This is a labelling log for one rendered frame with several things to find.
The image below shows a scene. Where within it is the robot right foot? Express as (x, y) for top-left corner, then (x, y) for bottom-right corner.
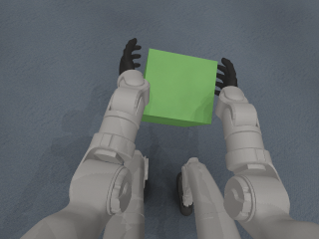
(176, 172), (193, 216)

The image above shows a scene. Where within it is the robot right thigh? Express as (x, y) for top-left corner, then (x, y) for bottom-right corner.
(181, 161), (241, 239)

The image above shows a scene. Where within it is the carton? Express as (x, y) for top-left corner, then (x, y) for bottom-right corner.
(142, 48), (218, 127)

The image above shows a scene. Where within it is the robot left upper arm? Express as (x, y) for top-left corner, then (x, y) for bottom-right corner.
(20, 159), (133, 239)

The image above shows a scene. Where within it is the right robot hand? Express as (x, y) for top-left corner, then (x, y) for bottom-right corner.
(214, 58), (238, 96)

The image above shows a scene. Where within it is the right robot forearm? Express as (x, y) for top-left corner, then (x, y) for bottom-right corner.
(215, 86), (290, 207)

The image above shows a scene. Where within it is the left robot hand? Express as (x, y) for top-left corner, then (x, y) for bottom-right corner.
(119, 38), (142, 75)

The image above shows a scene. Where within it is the left robot forearm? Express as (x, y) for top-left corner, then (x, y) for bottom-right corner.
(69, 70), (151, 198)

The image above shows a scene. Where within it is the robot right upper arm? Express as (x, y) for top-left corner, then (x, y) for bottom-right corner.
(223, 174), (319, 239)

